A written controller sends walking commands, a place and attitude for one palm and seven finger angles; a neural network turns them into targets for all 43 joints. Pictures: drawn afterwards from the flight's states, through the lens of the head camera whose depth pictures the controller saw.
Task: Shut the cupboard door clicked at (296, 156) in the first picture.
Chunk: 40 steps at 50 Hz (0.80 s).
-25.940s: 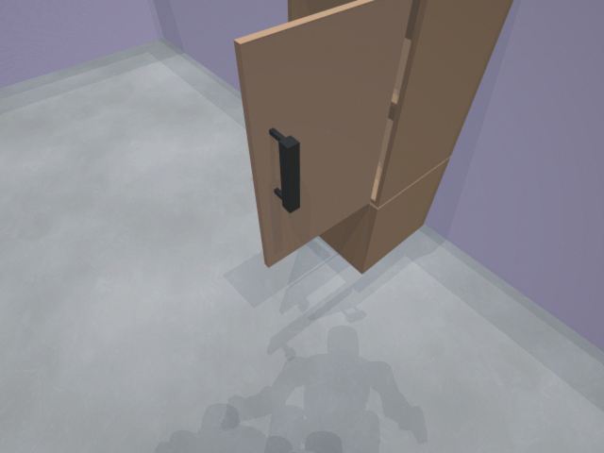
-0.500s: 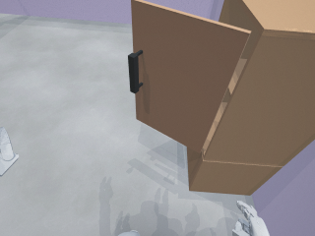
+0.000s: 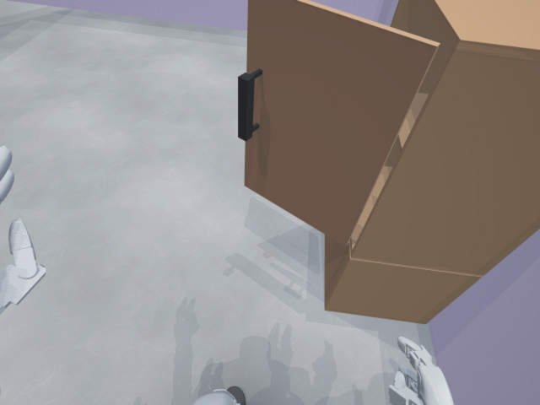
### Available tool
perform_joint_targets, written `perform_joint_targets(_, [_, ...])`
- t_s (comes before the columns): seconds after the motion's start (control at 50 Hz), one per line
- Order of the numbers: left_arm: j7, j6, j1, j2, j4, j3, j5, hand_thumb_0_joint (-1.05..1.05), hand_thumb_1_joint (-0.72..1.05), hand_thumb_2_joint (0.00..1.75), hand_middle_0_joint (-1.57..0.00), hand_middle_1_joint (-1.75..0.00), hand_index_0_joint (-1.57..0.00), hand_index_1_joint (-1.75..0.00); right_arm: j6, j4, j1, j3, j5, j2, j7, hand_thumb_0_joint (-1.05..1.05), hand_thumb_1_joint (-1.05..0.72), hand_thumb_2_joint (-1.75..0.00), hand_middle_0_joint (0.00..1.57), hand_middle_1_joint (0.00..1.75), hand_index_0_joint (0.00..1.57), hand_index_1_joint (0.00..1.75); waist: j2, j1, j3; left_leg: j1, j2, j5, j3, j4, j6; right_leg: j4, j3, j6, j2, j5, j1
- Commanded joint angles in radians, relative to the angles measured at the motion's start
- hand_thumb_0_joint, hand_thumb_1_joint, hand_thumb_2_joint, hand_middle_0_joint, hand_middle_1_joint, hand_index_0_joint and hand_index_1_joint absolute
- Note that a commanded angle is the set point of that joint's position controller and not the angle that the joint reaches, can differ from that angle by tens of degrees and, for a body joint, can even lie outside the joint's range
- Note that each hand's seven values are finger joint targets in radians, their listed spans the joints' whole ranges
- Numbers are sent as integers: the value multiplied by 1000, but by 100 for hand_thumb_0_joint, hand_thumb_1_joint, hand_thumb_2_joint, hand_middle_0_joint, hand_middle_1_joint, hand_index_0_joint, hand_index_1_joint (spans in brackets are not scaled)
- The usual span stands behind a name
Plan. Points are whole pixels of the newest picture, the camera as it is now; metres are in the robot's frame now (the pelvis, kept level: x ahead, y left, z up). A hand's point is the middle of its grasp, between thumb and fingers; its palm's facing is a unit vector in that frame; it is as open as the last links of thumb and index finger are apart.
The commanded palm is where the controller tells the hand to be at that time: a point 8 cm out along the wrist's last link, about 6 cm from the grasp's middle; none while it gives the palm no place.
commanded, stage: step back with the hand held close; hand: left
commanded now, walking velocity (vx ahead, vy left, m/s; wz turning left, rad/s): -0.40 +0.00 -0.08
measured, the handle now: (251, 105) +0.77 +0.11 +0.01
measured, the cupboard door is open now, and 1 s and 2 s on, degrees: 60 60 60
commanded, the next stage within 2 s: stop stepping back and stand still in 0.28 s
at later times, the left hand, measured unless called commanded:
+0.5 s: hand out of the picture +0.12 +0.34 +0.18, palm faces +0.41 -0.85 -0.33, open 7.4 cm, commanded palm +0.04 +0.37 +0.19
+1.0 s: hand out of the picture -0.01 +0.42 +0.20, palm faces +0.27 -0.88 -0.39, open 7.4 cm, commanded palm -0.06 +0.47 +0.19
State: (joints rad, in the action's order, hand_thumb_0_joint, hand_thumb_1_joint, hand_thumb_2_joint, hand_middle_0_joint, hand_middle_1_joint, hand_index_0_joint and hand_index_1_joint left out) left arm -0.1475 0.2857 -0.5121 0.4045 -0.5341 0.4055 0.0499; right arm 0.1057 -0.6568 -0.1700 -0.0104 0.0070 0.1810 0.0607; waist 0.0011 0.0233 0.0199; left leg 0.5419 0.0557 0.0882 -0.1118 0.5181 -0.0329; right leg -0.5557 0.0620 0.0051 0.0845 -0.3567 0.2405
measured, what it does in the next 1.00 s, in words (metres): walks backwards: right foot, then left foot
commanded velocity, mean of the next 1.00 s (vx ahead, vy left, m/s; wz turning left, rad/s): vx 0.03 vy -0.14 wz -0.03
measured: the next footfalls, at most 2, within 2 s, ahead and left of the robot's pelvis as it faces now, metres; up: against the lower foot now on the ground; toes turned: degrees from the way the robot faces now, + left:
right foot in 0.64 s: -0.16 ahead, +0.01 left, +0.00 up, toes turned -7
left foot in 0.78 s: -0.08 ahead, +0.27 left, +0.00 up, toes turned +0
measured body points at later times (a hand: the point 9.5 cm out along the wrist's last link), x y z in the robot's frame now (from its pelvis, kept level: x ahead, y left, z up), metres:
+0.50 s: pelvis -0.10 +0.08 +0.00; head -0.10 +0.14 +0.44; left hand +0.09 +0.38 +0.20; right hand +0.05 -0.17 -0.06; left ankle +0.09 +0.09 -0.72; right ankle -0.12 -0.10 -0.66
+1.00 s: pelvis -0.24 +0.19 +0.03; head -0.26 +0.23 +0.47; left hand -0.03 +0.46 +0.22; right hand -0.13 -0.04 -0.05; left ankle -0.12 +0.28 -0.72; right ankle -0.26 +0.12 -0.66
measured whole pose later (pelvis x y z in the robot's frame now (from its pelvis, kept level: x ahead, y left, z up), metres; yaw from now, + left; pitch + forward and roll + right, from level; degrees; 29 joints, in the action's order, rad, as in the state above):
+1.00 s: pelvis -0.24 +0.19 +0.03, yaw -7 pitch -2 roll -4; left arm -0.14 0.11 -0.56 0.45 -0.59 0.39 0.06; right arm 0.02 -0.61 -0.28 0.04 -0.01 0.11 0.02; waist 0.02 -0.02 0.03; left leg 0.31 0.12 0.21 -0.10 0.40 0.01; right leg -0.85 -0.15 -0.03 0.09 -0.42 0.34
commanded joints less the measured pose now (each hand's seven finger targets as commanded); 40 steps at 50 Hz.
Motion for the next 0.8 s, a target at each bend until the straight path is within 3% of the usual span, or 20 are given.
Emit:
perform_joint_targets(0.0, [-27,41,75,252,-153,158,-1,0,90,90,-20,-30,-20,-30,23,160,82,-52,-5,134,33,0,-90,-90,20,30,20,30,-1,-52,141,-415,35,21,62,25,34,208,125,0,-163,329,266])
perform_joint_targets(0.1, [6,46,62,238,-51,170,16,0,90,90,-20,-30,-20,-30,1,200,91,-59,3,164,28,0,-90,-90,20,30,20,30,-132,-51,-8,-187,140,464,201,-253,26,160,18,-26,-31,-162,183])
perform_joint_targets(0.16, [15,46,25,236,-107,189,25,0,90,90,-20,-30,-20,-30,-3,220,100,-63,-14,170,21,0,-90,-90,20,30,20,30,-245,-19,87,43,213,630,281,-444,45,-39,-74,-38,40,-95,-130])
perform_joint_targets(0.26, [-3,39,-17,246,-269,148,23,0,90,90,-20,-30,-20,-30,10,211,47,-58,0,144,-12,0,-90,-90,20,30,20,30,14,-43,174,-434,-12,266,0,63,90,307,91,-109,-160,-203,337])
perform_joint_targets(0.32, [-21,17,39,252,-216,137,-12,0,90,90,-20,-30,-20,-30,-15,160,-15,-58,-18,139,-4,0,-90,-90,20,30,20,30,173,-79,52,-526,-28,257,104,351,80,396,165,-137,-322,-335,678])
perform_joint_targets(0.36, [-21,19,174,225,-232,101,-18,0,90,90,-20,-30,-20,-30,-7,154,-11,-45,-17,154,21,0,-90,-90,20,30,20,30,-46,-103,-63,-404,65,370,249,-4,41,144,11,-37,-164,-259,613])
perform_joint_targets(0.38, [-22,17,214,212,-223,115,-14,0,90,90,-20,-30,-20,-30,13,166,20,-44,-21,194,37,0,-90,-90,20,30,20,30,-344,-79,-63,-116,197,593,407,-379,0,-166,-99,17,-5,-215,328])
perform_joint_targets(0.4, [-22,11,221,234,-208,147,-15,0,90,90,-20,-30,-20,-30,35,162,50,-56,-28,182,37,0,-90,-90,20,30,20,30,-453,-36,61,72,289,847,482,-539,15,-477,-103,2,61,-227,43])
perform_joint_targets(0.44, [0,13,241,305,-295,193,-2,0,90,90,-20,-30,-20,-30,57,181,45,-74,-20,164,16,0,-90,-90,20,30,20,30,-290,-7,166,-22,229,733,350,-507,109,-643,-136,-4,106,-237,-9])
perform_joint_targets(0.48, [14,-23,54,232,-281,161,24,0,90,90,-20,-30,-20,-30,62,203,53,-74,-4,146,-16,0,-90,-90,20,30,20,30,-262,22,218,-223,156,585,150,-465,179,-593,-212,-3,119,-208,42])
perform_joint_targets(0.54, [16,-80,-106,245,-319,199,62,0,90,90,-20,-30,-20,-30,49,226,54,-73,-5,101,-45,0,-90,-90,20,30,20,30,-358,49,217,-155,49,408,-76,-437,309,-192,-343,-38,140,-265,-211])
perform_joint_targets(0.56, [7,-91,-164,257,-315,201,55,0,90,90,-20,-30,-20,-30,40,217,53,-73,6,98,-59,0,-90,-90,20,30,20,30,-205,80,210,-92,-72,377,-222,-29,348,79,-297,-130,23,-330,-236])
perform_joint_targets(0.58, [-1,-88,-155,280,-322,201,34,0,90,90,-20,-30,-20,-30,31,169,11,-78,45,104,-69,0,-90,-90,20,30,20,30,399,51,75,-184,-72,468,-29,756,227,318,122,-223,-338,-224,245])
perform_joint_targets(0.6, [-2,-82,23,284,-383,196,29,0,90,90,-20,-30,-20,-30,26,141,25,-77,24,137,-53,0,-90,-90,20,30,20,30,377,-33,-83,70,-43,497,244,1096,28,373,345,-303,-467,-217,465])
perform_joint_targets(0.62, [-22,-57,275,446,-438,308,54,0,90,90,-20,-30,-20,-30,38,155,43,-29,-2,106,-49,0,-90,-90,20,30,20,30,200,-84,-82,49,90,418,293,1044,1,411,408,-329,-542,-263,485])
perform_joint_targets(0.64, [-23,-43,353,356,-312,228,31,0,90,90,-20,-30,-20,-30,22,146,29,16,-35,82,-45,0,-90,-90,20,30,20,30,119,-94,-18,-128,145,394,246,673,60,371,313,-198,-486,-367,432])
perform_joint_targets(0.66, [-26,-80,276,180,-123,98,8,0,90,90,-20,-30,-20,-30,1,126,12,-15,-23,106,-20,0,-90,-90,20,30,20,30,6,-64,3,-210,64,318,121,466,45,279,117,-164,-298,-317,337])
perform_joint_targets(0.72, [-43,-113,348,197,-119,39,-11,0,90,90,-20,-30,-20,-30,0,125,26,-27,-4,157,28,0,-90,-90,20,30,20,30,-146,-75,-58,-393,7,449,77,41,25,43,15,-117,-184,-430,404])
perform_joint_targets(0.76, [-39,-95,312,198,-188,52,-6,0,90,90,-20,-30,-20,-30,11,194,43,-9,7,180,28,0,-90,-90,20,30,20,30,-416,-74,-120,-257,334,774,656,-379,-119,-438,-129,-12,-9,-222,425])
perform_joint_targets(0.78, [-17,-78,264,251,-172,100,4,0,90,90,-20,-30,-20,-30,15,186,64,-4,-1,157,18,0,-90,-90,20,30,20,30,-291,-66,-97,-125,352,917,690,-475,-84,-595,-60,-17,-24,-159,343])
